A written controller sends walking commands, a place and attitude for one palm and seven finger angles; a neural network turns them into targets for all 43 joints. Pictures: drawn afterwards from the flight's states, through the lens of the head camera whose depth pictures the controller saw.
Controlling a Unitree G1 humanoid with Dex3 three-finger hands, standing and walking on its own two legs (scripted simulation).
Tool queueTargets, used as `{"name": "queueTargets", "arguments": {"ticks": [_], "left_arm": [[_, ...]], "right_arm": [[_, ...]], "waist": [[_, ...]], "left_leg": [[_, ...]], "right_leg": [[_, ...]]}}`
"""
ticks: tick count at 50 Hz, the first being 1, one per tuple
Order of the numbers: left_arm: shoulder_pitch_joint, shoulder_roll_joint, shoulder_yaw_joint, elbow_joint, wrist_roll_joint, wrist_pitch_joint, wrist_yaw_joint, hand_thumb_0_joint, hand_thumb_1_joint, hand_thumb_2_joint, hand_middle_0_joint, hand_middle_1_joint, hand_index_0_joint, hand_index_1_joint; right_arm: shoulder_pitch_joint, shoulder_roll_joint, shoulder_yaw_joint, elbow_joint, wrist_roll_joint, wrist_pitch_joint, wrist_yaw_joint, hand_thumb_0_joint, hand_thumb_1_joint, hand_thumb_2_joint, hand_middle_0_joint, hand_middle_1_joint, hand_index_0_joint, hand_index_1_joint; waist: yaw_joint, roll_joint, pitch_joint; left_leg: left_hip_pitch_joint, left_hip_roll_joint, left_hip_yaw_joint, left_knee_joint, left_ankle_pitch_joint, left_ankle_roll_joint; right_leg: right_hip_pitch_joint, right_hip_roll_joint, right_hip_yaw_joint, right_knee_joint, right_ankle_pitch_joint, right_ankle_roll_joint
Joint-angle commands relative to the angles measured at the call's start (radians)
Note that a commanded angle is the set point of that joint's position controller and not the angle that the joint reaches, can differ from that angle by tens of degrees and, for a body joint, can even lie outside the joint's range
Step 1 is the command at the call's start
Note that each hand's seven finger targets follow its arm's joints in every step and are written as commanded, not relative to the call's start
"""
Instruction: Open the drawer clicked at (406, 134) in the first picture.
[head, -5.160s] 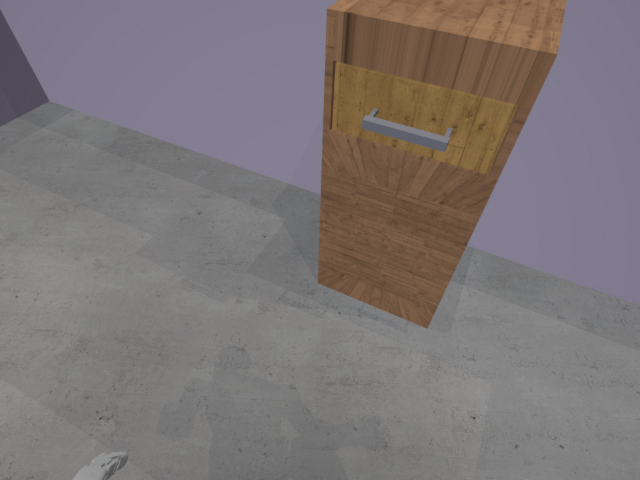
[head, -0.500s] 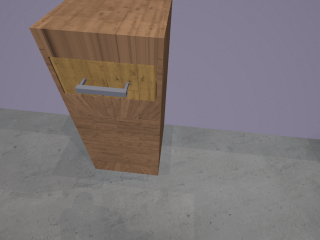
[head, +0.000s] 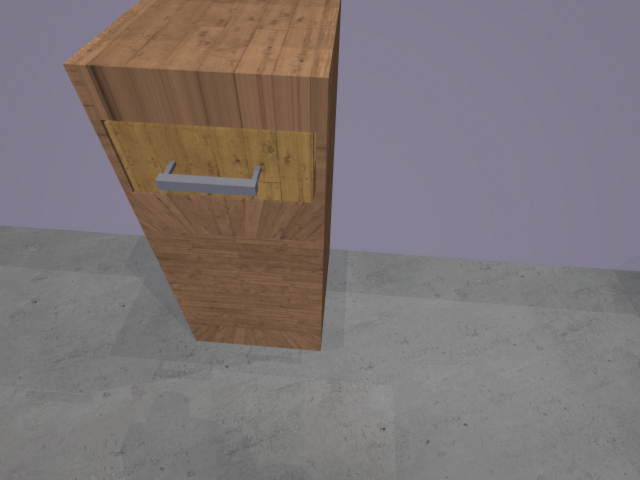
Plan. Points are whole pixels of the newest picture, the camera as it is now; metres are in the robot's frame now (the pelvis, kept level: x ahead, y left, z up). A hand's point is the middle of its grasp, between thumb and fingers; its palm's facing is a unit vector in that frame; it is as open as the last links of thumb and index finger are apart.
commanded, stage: look again from close up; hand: left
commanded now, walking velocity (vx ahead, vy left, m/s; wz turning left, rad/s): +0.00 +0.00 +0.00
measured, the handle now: (210, 176) +0.63 +0.25 +0.00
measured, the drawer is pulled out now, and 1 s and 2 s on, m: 0.00 0.00 0.00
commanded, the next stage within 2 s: shuffle to correct the standing spot in 0.48 s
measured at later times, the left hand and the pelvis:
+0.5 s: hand out of the picture +0.02 +0.21 -0.18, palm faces +0.03 -0.98 -0.21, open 7.4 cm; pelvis +0.01 +0.04 -0.01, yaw +0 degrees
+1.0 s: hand out of the picture +0.00 +0.19 -0.19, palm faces +0.13 -0.98 -0.15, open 7.4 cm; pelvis +0.07 +0.04 -0.01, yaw +2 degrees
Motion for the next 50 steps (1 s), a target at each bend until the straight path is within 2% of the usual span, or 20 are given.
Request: {"name": "queueTargets", "arguments": {"ticks": [1,2,3,5,7,8,13,17,29,31,34,37,40,42,43,45,47,48,49,50], "left_arm": [[0.111,0.171,0.006,-0.043,0.009,-0.047,0.033,0.000,0.900,0.900,-0.200,-0.300,-0.200,-0.300],[0.060,0.175,0.011,-0.062,0.010,-0.044,0.022,0.000,0.900,0.900,-0.200,-0.300,-0.200,-0.300],[0.029,0.158,0.010,-0.070,0.011,-0.043,0.018,0.000,0.900,0.900,-0.200,-0.300,-0.200,-0.300],[0.011,0.122,0.006,-0.088,0.005,-0.041,0.014,0.000,0.900,0.900,-0.200,-0.300,-0.200,-0.300],[0.025,0.103,0.003,-0.092,0.005,-0.032,0.010,0.000,0.900,0.900,-0.200,-0.300,-0.200,-0.300],[0.036,0.098,0.000,-0.088,0.003,-0.031,0.008,0.000,0.900,0.900,-0.200,-0.300,-0.200,-0.300],[0.039,0.095,-0.003,-0.078,0.003,-0.021,0.004,0.000,0.900,0.900,-0.200,-0.300,-0.200,-0.300],[0.038,0.101,-0.003,-0.079,0.005,-0.014,0.005,0.000,0.900,0.900,-0.200,-0.300,-0.200,-0.300],[0.049,0.105,-0.001,-0.077,0.006,-0.010,0.003,0.000,0.900,0.900,-0.200,-0.300,-0.200,-0.300],[0.057,0.104,0.003,-0.073,0.010,-0.009,-0.002,0.000,0.900,0.900,-0.200,-0.300,-0.200,-0.300],[0.053,0.097,0.007,-0.081,0.022,-0.006,-0.012,0.000,0.900,0.900,-0.200,-0.300,-0.200,-0.300],[0.077,0.092,0.012,-0.084,0.026,-0.012,-0.020,0.000,0.900,0.900,-0.200,-0.300,-0.200,-0.300],[0.137,0.108,0.024,-0.071,0.023,-0.027,-0.019,0.000,0.900,0.900,-0.200,-0.300,-0.200,-0.300],[0.220,0.160,0.043,-0.045,0.018,-0.037,-0.011,0.000,0.900,0.900,-0.200,-0.300,-0.200,-0.300],[0.269,0.181,0.053,-0.032,0.017,-0.043,-0.007,0.000,0.900,0.900,-0.200,-0.300,-0.200,-0.300],[0.295,0.176,0.059,-0.029,0.027,-0.057,0.001,0.000,0.900,0.900,-0.200,-0.300,-0.200,-0.300],[0.243,0.169,0.062,-0.048,0.034,-0.060,0.007,0.000,0.900,0.900,-0.200,-0.300,-0.200,-0.300],[0.185,0.174,0.061,-0.064,0.034,-0.060,0.004,0.000,0.900,0.900,-0.200,-0.300,-0.200,-0.300],[0.130,0.175,0.058,-0.077,0.029,-0.057,0.000,0.000,0.900,0.900,-0.200,-0.300,-0.200,-0.300],[0.092,0.171,0.060,-0.083,0.024,-0.052,-0.006,0.000,0.900,0.900,-0.200,-0.300,-0.200,-0.300]], "right_arm": [[0.017,-0.074,-0.024,-0.128,0.006,-0.010,0.016,0.000,-0.900,-0.900,0.200,0.300,0.200,0.300],[0.026,-0.074,-0.023,-0.117,-0.004,0.002,0.022,0.000,-0.900,-0.900,0.200,0.300,0.200,0.300],[0.068,-0.075,-0.020,-0.113,-0.007,-0.003,0.026,0.000,-0.900,-0.900,0.200,0.300,0.200,0.300],[0.109,-0.081,-0.015,-0.111,-0.010,-0.019,0.027,0.000,-0.900,-0.900,0.200,0.300,0.200,0.300],[0.096,-0.098,-0.014,-0.121,-0.011,-0.033,0.022,0.000,-0.900,-0.900,0.200,0.300,0.200,0.300],[0.081,-0.102,-0.011,-0.126,-0.010,-0.038,0.018,0.000,-0.900,-0.900,0.200,0.300,0.200,0.300],[0.066,-0.129,-0.012,-0.127,-0.005,-0.047,0.005,0.000,-0.900,-0.900,0.200,0.300,0.200,0.300],[0.067,-0.134,-0.011,-0.115,-0.004,-0.043,0.004,0.000,-0.900,-0.900,0.200,0.300,0.200,0.300],[0.044,-0.136,-0.009,-0.091,-0.002,-0.041,0.003,0.000,-0.900,-0.900,0.200,0.300,0.200,0.300],[0.053,-0.143,-0.011,-0.085,-0.004,-0.036,0.005,0.000,-0.900,-0.900,0.200,0.300,0.200,0.300],[0.053,-0.160,-0.020,-0.090,-0.008,-0.025,0.011,0.000,-0.900,-0.900,0.200,0.300,0.200,0.300],[0.046,-0.162,-0.026,-0.101,-0.008,-0.025,0.016,0.000,-0.900,-0.900,0.200,0.300,0.200,0.300],[0.034,-0.138,-0.024,-0.117,-0.006,-0.036,0.018,0.000,-0.900,-0.900,0.200,0.300,0.200,0.300],[0.017,-0.103,-0.019,-0.138,-0.007,-0.039,0.021,0.000,-0.900,-0.900,0.200,0.300,0.200,0.300],[-0.019,-0.097,-0.021,-0.152,-0.009,-0.040,0.024,0.000,-0.900,-0.900,0.200,0.300,0.200,0.300],[-0.102,-0.103,-0.027,-0.189,-0.007,-0.050,0.033,0.000,-0.900,-0.900,0.200,0.300,0.200,0.300],[-0.113,-0.093,-0.033,-0.194,0.001,-0.055,0.043,0.000,-0.900,-0.900,0.200,0.300,0.200,0.300],[-0.092,-0.078,-0.033,-0.186,0.005,-0.053,0.049,0.000,-0.900,-0.900,0.200,0.300,0.200,0.300],[-0.046,-0.072,-0.030,-0.170,0.005,-0.050,0.051,0.000,-0.900,-0.900,0.200,0.300,0.200,0.300],[0.028,-0.065,-0.027,-0.141,0.002,-0.051,0.050,0.000,-0.900,-0.900,0.200,0.300,0.200,0.300]], "waist": [[-0.018,-0.047,-0.007],[-0.017,-0.033,0.025],[-0.041,-0.038,0.007],[-0.044,0.000,0.008],[-0.020,0.111,0.025],[-0.006,0.113,0.017],[0.008,0.046,0.046],[0.005,-0.003,0.069],[0.004,0.016,0.043],[0.001,0.033,0.039],[-0.001,0.064,0.106],[0.010,0.061,0.142],[0.029,-0.039,0.117],[0.049,-0.204,0.103],[0.069,-0.247,0.087],[0.093,-0.194,0.081],[0.062,-0.112,0.064],[0.033,-0.122,0.046],[-0.004,-0.121,0.036],[-0.040,-0.112,0.023]], "left_leg": [[-0.142,0.033,-0.047,0.186,-0.139,0.004],[-0.117,0.033,-0.044,0.184,-0.124,0.016],[-0.092,0.031,-0.042,0.164,-0.082,0.022],[-0.101,0.047,-0.080,0.095,0.012,0.035],[-0.172,0.083,-0.130,0.019,0.039,0.049],[-0.191,0.095,-0.145,-0.003,0.076,0.057],[-0.173,0.096,-0.141,-0.029,0.183,0.064],[-0.159,0.090,-0.136,-0.041,0.151,0.064],[-0.112,0.077,-0.115,-0.043,0.155,0.065],[-0.116,0.075,-0.113,-0.048,0.003,0.072],[-0.175,0.096,-0.157,-0.104,-0.257,0.096],[-0.206,0.098,-0.168,-0.095,-0.317,0.112],[-0.259,0.041,-0.097,0.055,-0.177,0.100],[-0.394,-0.041,0.015,0.272,-0.178,0.063],[-0.448,-0.039,0.034,0.393,-0.236,0.055],[-0.563,0.002,-0.023,0.565,-0.334,0.054],[-0.512,0.045,-0.071,0.512,-0.342,0.061],[-0.421,0.045,-0.059,0.426,-0.285,0.060],[-0.264,0.030,-0.028,0.308,-0.174,0.053],[-0.098,-0.022,0.046,0.198,-0.031,0.044]], "right_leg": [[-0.009,-0.241,0.234,-0.090,0.208,-0.019],[-0.074,-0.222,0.225,-0.121,-0.064,-0.046],[-0.135,-0.194,0.197,-0.119,-0.246,-0.053],[-0.136,-0.133,0.133,-0.031,-0.175,-0.040],[-0.073,-0.095,0.093,0.045,-0.084,-0.025],[-0.027,-0.087,0.077,0.067,-0.026,-0.018],[0.000,-0.091,0.066,0.086,0.052,-0.002],[-0.012,-0.097,0.064,0.071,0.044,0.006],[0.005,-0.108,0.071,0.056,0.080,0.010],[-0.002,-0.098,0.063,0.070,-0.030,0.001],[-0.056,-0.072,0.034,0.115,-0.167,-0.009],[-0.075,-0.068,0.041,0.127,-0.204,-0.019],[0.008,-0.122,0.141,0.078,-0.174,-0.051],[0.132,-0.260,0.327,-0.029,-0.110,-0.121],[0.172,-0.346,0.420,-0.086,-0.014,-0.167],[0.232,-0.411,0.460,-0.100,0.225,-0.233],[0.190,-0.409,0.373,-0.053,0.303,-0.219],[0.115,-0.372,0.285,-0.046,0.272,-0.185],[-0.007,-0.322,0.208,-0.036,0.199,-0.143],[-0.104,-0.250,0.128,-0.005,0.111,-0.100]]}}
